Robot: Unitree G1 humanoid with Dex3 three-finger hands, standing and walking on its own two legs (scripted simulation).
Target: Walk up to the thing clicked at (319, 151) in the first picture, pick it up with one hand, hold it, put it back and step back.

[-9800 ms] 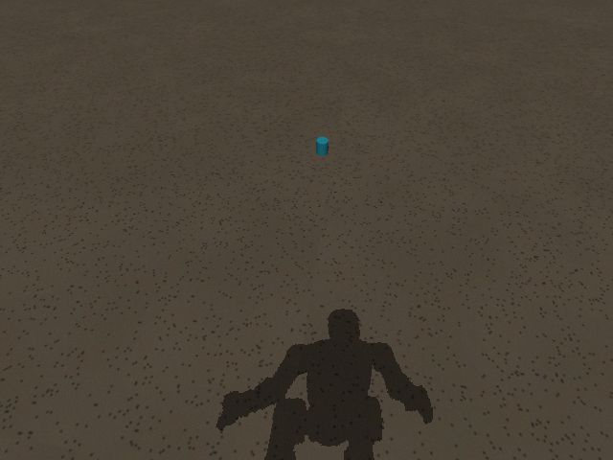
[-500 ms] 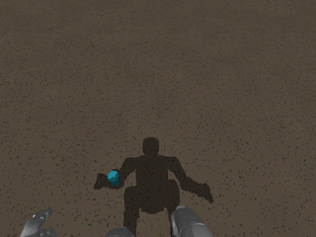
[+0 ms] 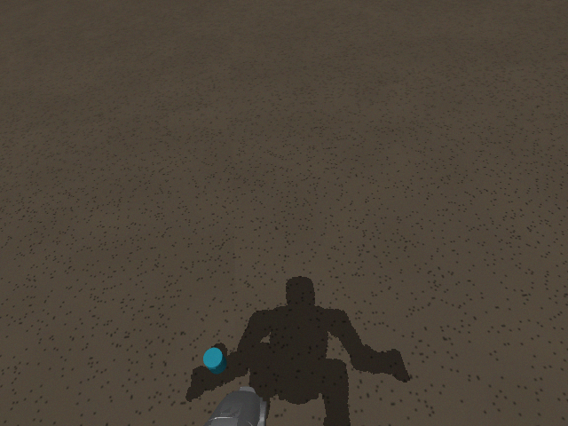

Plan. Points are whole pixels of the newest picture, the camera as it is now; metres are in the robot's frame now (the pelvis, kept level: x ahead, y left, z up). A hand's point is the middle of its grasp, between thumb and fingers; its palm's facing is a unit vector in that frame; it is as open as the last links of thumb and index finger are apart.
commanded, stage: walk up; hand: left
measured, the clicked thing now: (215, 360) +0.43 +0.30 -0.74
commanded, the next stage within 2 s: stand in 0.98 s
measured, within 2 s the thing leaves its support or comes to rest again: neither
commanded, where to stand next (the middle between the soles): +0.06 +0.04 m, yaw +3 degrees
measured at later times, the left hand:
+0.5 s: hand out of the picture +0.04 +0.30 -0.17, palm faces -0.02 -0.89 -0.45, open 7.4 cm
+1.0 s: hand out of the picture -0.07 +0.32 -0.16, palm faces +0.07 -0.92 -0.38, open 7.4 cm
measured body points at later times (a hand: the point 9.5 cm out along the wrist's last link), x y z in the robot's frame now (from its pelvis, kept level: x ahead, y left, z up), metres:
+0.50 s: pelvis -0.04 +0.02 -0.04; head +0.02 +0.00 +0.41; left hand +0.04 +0.34 -0.14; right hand +0.15 -0.28 -0.14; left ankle +0.12 +0.13 -0.74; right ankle -0.05 -0.08 -0.74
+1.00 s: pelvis -0.06 +0.04 -0.01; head -0.05 +0.05 +0.44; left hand -0.07 +0.37 -0.13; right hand +0.03 -0.29 -0.11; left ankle -0.05 +0.16 -0.74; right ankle -0.05 -0.08 -0.72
